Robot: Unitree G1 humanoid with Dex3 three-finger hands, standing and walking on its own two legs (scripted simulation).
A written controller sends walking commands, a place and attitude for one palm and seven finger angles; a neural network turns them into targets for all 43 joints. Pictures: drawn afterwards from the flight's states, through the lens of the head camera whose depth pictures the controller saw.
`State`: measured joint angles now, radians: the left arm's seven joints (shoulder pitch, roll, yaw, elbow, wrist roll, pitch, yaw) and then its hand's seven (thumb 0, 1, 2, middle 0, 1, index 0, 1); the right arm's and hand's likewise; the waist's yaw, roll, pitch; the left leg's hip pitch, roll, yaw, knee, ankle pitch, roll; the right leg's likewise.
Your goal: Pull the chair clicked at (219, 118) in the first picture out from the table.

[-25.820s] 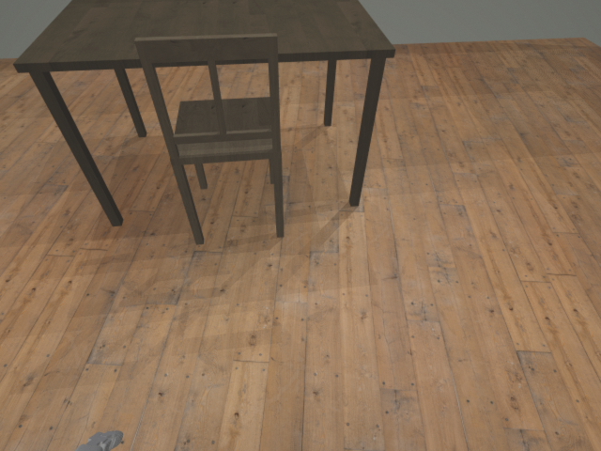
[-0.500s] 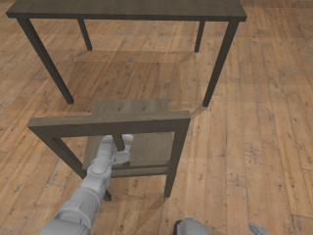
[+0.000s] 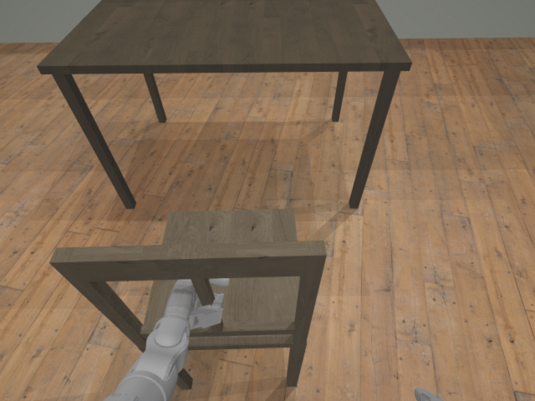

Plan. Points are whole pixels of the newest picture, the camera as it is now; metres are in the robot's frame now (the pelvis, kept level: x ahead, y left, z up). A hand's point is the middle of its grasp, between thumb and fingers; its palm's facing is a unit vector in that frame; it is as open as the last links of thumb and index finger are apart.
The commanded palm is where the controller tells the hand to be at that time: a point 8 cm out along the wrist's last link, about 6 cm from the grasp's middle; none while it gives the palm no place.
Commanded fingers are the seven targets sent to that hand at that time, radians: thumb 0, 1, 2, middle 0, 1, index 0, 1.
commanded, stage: stop walking, hand still on the chair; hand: left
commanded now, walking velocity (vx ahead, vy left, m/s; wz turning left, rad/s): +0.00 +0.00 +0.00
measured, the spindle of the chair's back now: (209, 304) +0.30 +0.13 -0.10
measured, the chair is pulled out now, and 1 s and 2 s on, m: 0.63 0.63 0.63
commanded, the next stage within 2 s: open the thumb and straighten the fingers in 0.28 s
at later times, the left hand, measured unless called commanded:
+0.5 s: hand (215, 306) +0.28 +0.11 -0.07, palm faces -0.02 -0.99 -0.10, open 5.6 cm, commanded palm +0.26 +0.16 -0.05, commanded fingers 0.00 0.05 0.49 -0.50 -1.45 -0.50 -1.45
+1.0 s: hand (203, 303) +0.29 +0.13 -0.07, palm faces -0.03 -0.99 -0.15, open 16.0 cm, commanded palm +0.27 +0.18 -0.05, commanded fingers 0.00 -0.55 0.20 0.00 0.00 0.00 0.00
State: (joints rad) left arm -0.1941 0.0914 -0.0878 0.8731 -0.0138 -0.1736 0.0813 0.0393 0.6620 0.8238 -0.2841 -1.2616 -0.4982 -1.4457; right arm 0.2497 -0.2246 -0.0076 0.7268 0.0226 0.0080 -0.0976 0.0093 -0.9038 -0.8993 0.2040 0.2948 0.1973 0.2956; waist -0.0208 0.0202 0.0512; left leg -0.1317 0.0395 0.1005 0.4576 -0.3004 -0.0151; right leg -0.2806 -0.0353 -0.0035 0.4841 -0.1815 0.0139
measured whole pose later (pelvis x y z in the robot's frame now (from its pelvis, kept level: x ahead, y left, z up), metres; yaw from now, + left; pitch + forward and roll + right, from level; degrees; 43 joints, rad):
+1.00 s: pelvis +0.01 -0.01 -0.03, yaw +4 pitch +9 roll +1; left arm -0.06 0.17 -0.03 0.48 -0.04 0.02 -0.01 -0.01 -0.51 0.21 -0.18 -0.53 -0.19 -0.53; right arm 0.25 -0.25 0.01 0.62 0.03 -0.05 -0.03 0.01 -0.90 -0.90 0.20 0.29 0.20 0.30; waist -0.05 0.02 -0.07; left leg -0.48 0.03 0.03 0.76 -0.43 -0.02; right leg -0.60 -0.06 -0.05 0.78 -0.33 0.00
